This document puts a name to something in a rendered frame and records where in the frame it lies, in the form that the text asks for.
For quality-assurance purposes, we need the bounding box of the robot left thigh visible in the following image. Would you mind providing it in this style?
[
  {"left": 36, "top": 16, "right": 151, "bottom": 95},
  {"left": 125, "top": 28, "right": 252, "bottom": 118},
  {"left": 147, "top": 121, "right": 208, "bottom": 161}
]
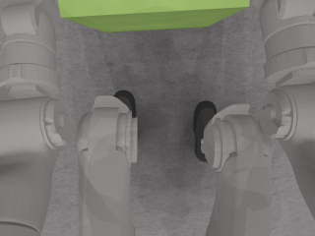
[{"left": 78, "top": 107, "right": 138, "bottom": 236}]

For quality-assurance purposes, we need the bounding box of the robot right upper arm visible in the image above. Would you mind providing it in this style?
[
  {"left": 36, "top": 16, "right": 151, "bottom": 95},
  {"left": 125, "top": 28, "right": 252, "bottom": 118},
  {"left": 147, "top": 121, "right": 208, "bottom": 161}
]
[{"left": 259, "top": 83, "right": 315, "bottom": 220}]

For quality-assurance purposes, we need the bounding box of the robot right forearm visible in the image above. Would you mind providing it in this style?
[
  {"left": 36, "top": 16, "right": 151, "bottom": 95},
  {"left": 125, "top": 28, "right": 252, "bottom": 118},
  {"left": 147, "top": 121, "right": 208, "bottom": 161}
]
[{"left": 250, "top": 0, "right": 315, "bottom": 87}]

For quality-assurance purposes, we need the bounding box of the robot left upper arm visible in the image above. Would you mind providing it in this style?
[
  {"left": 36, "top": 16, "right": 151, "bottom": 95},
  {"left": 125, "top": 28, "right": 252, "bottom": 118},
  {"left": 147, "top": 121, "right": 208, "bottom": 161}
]
[{"left": 0, "top": 95, "right": 74, "bottom": 236}]

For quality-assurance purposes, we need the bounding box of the robot left shin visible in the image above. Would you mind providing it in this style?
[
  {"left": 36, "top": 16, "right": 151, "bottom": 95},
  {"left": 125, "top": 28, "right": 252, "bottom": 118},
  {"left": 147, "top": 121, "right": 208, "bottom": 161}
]
[{"left": 76, "top": 95, "right": 130, "bottom": 158}]

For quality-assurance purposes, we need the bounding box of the carton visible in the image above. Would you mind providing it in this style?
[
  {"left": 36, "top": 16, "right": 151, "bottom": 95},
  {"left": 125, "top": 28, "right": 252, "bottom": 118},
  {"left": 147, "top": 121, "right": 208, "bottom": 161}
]
[{"left": 57, "top": 0, "right": 250, "bottom": 33}]

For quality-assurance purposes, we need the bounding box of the robot left forearm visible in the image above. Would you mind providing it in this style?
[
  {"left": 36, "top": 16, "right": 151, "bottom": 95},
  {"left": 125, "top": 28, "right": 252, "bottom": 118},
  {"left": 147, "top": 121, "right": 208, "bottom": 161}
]
[{"left": 0, "top": 0, "right": 61, "bottom": 101}]

